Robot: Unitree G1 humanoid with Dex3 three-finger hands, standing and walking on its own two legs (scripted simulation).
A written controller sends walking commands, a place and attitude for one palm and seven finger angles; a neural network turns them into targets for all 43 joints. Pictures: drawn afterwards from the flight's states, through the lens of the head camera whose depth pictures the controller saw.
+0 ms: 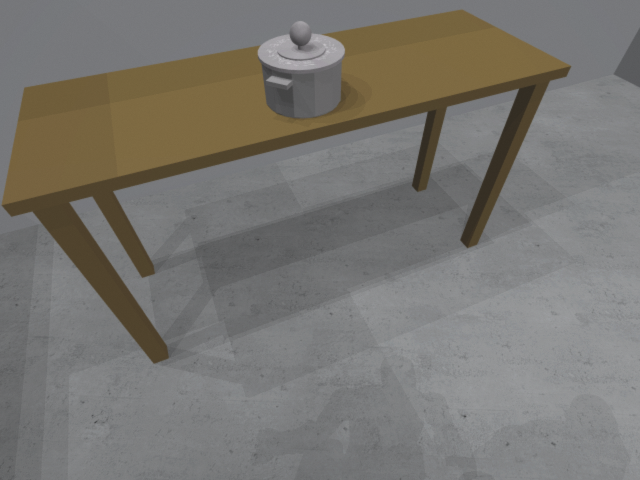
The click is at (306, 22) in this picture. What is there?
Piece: lid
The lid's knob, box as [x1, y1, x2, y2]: [290, 21, 311, 45]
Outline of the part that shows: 298,21 291,26 290,37 294,43 298,45 303,45 309,40 311,33 306,23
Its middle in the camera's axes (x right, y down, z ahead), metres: -0.05 -0.45 +0.84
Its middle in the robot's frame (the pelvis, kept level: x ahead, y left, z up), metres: +0.95 +0.10 +0.14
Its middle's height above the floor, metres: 0.92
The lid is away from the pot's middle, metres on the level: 0.00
